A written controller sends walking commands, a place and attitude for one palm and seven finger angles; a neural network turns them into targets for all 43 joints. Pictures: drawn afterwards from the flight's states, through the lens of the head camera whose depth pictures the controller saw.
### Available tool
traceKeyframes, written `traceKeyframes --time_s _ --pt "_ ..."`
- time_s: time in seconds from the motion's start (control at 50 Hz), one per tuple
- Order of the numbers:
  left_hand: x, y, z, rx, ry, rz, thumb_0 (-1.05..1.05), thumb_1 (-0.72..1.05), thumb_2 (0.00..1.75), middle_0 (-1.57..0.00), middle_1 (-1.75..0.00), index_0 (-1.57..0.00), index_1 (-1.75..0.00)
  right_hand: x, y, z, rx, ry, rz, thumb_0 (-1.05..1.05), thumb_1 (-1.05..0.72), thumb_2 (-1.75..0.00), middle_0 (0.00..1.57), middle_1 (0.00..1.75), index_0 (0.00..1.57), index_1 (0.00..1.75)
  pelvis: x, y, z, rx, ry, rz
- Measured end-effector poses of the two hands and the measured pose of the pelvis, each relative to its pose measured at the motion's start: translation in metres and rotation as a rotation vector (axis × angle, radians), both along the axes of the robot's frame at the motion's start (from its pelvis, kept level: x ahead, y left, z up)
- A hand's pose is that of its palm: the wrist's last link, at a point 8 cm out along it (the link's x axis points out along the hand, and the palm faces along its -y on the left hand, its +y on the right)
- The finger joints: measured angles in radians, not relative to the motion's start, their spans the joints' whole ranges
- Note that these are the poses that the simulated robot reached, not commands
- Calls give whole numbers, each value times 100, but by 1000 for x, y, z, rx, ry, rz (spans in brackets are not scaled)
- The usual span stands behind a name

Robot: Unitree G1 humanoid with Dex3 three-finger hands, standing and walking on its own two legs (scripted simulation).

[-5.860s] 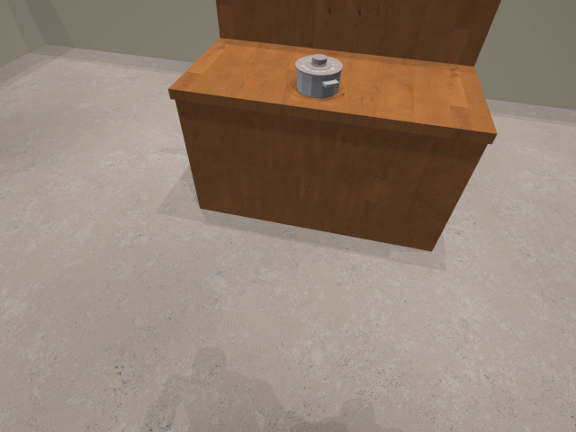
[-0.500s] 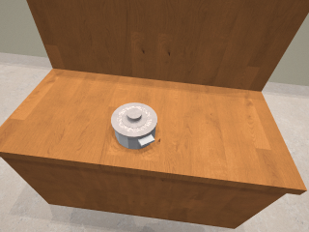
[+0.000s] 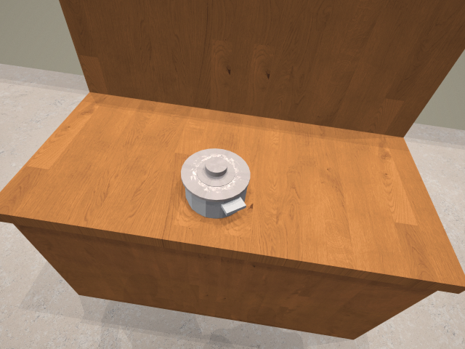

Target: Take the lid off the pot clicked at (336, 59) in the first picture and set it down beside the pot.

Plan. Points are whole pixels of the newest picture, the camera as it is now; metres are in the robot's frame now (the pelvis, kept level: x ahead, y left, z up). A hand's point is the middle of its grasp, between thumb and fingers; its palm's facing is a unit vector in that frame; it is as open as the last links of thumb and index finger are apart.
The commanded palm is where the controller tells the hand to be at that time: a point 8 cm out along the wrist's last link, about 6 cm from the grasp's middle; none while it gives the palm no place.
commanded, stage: look again from close up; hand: left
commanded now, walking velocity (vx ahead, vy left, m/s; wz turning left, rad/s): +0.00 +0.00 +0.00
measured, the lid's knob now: (216, 166) +0.51 +0.08 -0.01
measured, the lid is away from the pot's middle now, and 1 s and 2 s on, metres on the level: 0.00 0.00 0.00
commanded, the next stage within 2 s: lift the closed hand beside the body in 0.22 s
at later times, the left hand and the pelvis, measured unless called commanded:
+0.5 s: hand out of the picture +0.12 +0.19 -0.09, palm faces +0.15 -0.93 -0.33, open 6.7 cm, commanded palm +0.08 +0.22 -0.06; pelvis -0.01 -0.01 +0.00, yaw +1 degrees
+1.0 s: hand out of the picture +0.11 +0.18 -0.09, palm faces +0.24 -0.92 -0.31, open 3.1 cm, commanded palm +0.08 +0.22 -0.05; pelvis +0.00 -0.05 -0.01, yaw +2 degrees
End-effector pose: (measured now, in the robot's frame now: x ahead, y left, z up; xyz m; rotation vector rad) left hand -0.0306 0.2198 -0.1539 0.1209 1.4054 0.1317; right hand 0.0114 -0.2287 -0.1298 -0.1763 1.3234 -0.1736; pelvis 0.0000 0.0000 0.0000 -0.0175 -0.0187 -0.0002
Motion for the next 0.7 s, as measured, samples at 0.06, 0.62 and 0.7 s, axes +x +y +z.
traceKeyframes --time_s 0.06,0.62,0.7 --pt "-5 -2 1 -3 13 3 1 91 89 -20 -30 -20 -30 -1 0 -1 3 5 -2 1 -93 -89 20 30 20 30 0 0 0 2 0 -1" --pt "140 -10 96 126 -712 -59 2 93 89 -50 -63 -50 -64 131 -26 59 6 -672 77 2 -91 -89 20 30 20 30 -15 -21 -4 19 -7 -18" --pt "116 -11 100 134 -731 -5 1 92 89 -67 -81 -67 -81 166 -32 87 -37 -769 162 2 -91 -89 20 30 20 30 -15 -30 -4 11 -9 2"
